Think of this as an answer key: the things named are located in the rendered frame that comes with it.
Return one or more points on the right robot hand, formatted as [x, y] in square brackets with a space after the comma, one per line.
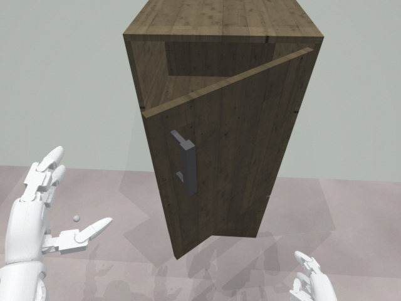
[318, 287]

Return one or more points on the robot left forearm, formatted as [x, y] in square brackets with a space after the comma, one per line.
[23, 281]

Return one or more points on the left robot hand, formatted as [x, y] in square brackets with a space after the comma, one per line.
[28, 221]

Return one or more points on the handle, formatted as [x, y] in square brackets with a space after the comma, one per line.
[188, 177]

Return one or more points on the cupboard door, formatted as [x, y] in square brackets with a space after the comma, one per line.
[238, 127]

